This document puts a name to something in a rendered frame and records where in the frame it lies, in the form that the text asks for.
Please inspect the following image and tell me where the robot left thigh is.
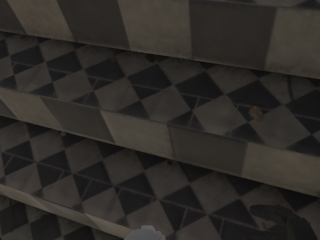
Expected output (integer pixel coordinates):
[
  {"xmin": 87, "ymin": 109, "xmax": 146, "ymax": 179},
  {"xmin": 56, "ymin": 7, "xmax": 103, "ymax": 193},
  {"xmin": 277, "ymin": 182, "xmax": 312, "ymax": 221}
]
[{"xmin": 124, "ymin": 229, "xmax": 166, "ymax": 240}]

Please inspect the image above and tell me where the left robot shin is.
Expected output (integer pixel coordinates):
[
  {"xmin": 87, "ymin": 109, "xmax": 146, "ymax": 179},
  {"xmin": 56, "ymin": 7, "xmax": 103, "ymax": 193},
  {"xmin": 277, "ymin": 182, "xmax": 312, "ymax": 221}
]
[{"xmin": 141, "ymin": 225, "xmax": 156, "ymax": 233}]

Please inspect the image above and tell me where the robot right hand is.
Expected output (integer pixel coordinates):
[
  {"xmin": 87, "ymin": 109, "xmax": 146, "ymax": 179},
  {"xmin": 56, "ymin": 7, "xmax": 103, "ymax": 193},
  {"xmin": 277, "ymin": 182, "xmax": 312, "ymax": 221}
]
[{"xmin": 242, "ymin": 204, "xmax": 318, "ymax": 240}]

